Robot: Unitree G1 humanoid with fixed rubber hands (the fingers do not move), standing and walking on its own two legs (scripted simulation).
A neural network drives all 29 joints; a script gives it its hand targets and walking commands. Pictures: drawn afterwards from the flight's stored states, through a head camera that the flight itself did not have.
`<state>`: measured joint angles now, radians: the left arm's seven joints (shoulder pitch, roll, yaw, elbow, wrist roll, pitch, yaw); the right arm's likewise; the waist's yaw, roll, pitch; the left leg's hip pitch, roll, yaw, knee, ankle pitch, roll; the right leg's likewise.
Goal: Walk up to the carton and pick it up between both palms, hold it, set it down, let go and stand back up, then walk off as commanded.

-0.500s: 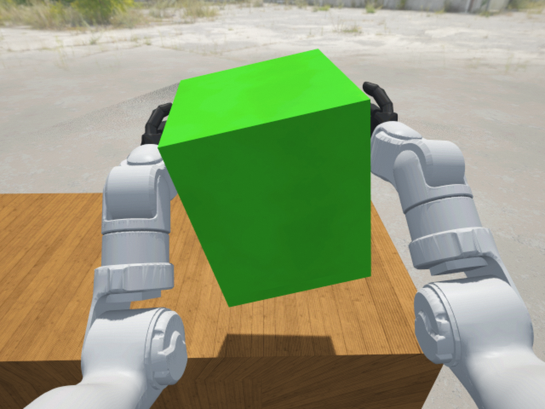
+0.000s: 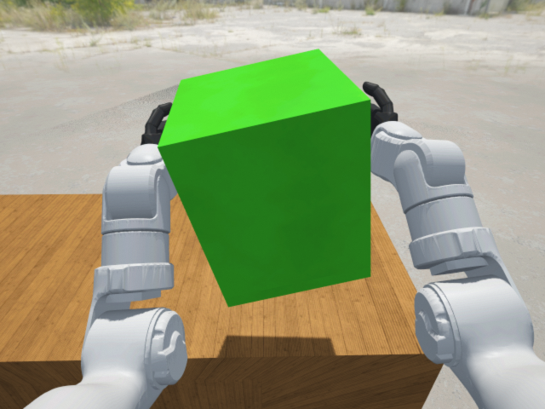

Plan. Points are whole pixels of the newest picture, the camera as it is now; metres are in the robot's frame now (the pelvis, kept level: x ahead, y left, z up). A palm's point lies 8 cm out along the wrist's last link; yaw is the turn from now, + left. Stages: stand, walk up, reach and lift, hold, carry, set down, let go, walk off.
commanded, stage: hold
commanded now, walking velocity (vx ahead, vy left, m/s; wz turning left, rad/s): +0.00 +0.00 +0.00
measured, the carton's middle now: (273, 176) +0.37 +0.01 +0.26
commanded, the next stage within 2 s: none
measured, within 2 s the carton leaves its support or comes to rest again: neither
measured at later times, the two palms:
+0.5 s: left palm (156, 158) +0.36 +0.16 +0.29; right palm (379, 138) +0.36 -0.13 +0.31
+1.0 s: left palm (156, 158) +0.36 +0.16 +0.29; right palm (379, 138) +0.36 -0.13 +0.31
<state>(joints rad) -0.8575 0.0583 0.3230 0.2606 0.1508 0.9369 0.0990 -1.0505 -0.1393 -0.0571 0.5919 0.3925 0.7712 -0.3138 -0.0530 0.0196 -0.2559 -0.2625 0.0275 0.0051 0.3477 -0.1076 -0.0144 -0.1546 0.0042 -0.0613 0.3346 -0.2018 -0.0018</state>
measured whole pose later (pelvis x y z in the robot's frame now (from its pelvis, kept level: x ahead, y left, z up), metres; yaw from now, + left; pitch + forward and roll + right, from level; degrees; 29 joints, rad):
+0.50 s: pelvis +0.00 +0.00 +0.00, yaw +0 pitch +1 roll -1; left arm -0.86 0.06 0.32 0.26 0.15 0.94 0.10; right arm -1.05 -0.14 -0.06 0.59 0.39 0.77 -0.32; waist -0.05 0.02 -0.26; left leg -0.26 0.03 0.01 0.35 -0.11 -0.01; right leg -0.15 0.00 -0.06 0.33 -0.20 0.00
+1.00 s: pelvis +0.00 +0.00 +0.00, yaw +0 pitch +1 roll -1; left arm -0.86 0.06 0.32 0.26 0.15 0.94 0.10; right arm -1.05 -0.14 -0.05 0.59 0.39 0.77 -0.32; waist -0.05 0.02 -0.26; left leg -0.26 0.03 0.01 0.35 -0.11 -0.01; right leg -0.15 0.00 -0.06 0.34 -0.20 0.00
